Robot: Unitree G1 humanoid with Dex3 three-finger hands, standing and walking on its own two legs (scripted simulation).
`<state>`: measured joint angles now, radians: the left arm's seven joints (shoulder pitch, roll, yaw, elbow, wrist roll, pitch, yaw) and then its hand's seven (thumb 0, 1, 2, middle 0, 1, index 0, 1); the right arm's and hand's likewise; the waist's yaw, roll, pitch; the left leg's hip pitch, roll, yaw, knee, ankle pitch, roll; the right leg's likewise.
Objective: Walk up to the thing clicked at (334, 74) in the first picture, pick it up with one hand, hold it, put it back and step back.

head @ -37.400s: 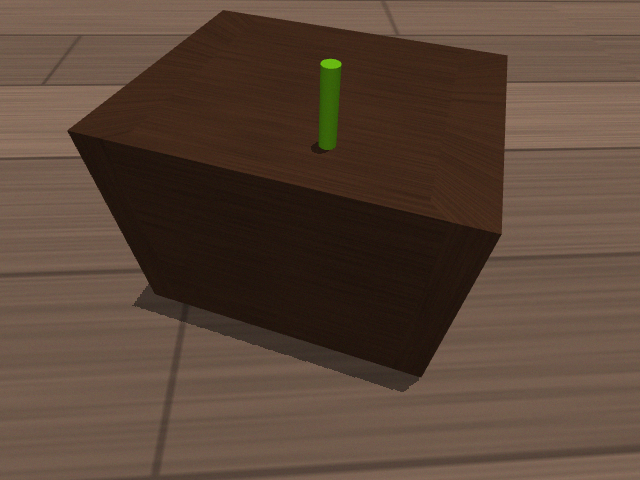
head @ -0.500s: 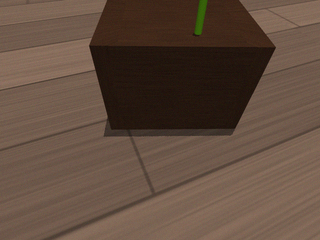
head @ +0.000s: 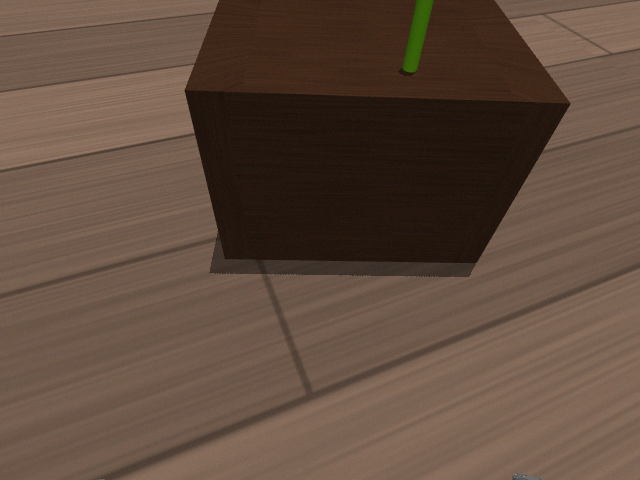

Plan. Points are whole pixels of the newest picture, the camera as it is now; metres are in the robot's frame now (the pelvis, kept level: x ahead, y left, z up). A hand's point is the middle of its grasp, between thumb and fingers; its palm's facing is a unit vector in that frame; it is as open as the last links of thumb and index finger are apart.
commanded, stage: step back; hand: right
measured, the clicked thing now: (417, 33) +1.14 -0.22 +0.03
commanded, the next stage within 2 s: stand in 0.12 s
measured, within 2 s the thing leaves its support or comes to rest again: neither
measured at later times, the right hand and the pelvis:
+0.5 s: hand out of the picture +0.07 -0.26 -0.14, palm faces +0.01 +0.95 -0.33, open 7.4 cm; pelvis -0.02 -0.01 +0.01, yaw +0 degrees
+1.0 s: hand out of the picture +0.03 -0.26 -0.15, palm faces -0.02 +0.95 -0.32, open 7.4 cm; pelvis -0.02 -0.01 +0.01, yaw +0 degrees
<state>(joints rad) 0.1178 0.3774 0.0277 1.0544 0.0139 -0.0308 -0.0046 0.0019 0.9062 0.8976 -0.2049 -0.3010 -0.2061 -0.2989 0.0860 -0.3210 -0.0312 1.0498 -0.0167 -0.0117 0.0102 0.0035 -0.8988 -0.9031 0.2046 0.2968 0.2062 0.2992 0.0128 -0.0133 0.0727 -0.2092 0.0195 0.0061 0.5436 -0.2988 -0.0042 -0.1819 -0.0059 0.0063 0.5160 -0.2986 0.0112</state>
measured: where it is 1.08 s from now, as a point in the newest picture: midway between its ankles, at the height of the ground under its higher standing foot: outside the picture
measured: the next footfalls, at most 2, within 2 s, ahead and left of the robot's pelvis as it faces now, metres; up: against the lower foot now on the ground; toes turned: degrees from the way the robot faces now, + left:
none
